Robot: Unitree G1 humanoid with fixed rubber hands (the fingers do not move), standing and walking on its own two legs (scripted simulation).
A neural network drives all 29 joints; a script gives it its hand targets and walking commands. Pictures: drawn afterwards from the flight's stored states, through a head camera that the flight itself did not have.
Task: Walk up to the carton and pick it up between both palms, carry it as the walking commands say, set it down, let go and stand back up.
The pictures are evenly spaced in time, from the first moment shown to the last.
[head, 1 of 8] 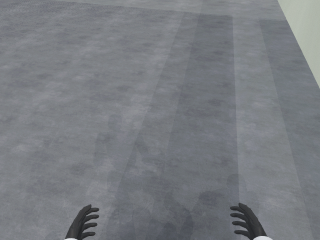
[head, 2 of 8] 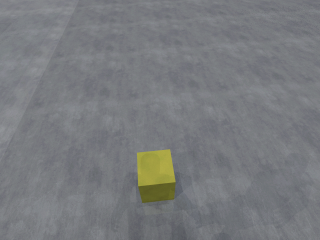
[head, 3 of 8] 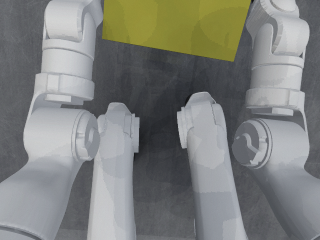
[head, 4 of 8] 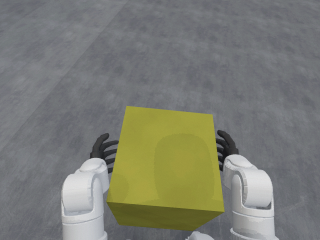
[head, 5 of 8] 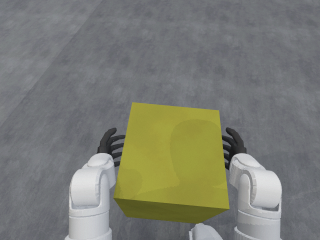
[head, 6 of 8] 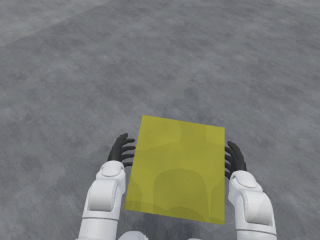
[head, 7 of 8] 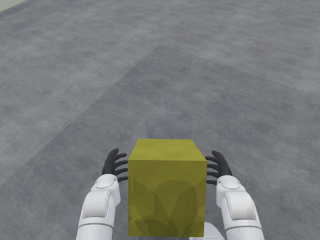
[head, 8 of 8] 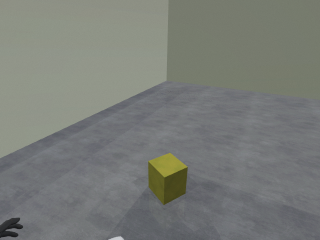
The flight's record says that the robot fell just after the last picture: yes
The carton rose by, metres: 0.67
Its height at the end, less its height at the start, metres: +0.00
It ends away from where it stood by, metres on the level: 14.24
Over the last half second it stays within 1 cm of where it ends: yes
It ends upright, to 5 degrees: yes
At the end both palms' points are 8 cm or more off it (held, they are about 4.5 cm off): yes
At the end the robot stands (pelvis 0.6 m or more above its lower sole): yes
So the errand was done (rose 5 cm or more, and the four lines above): yes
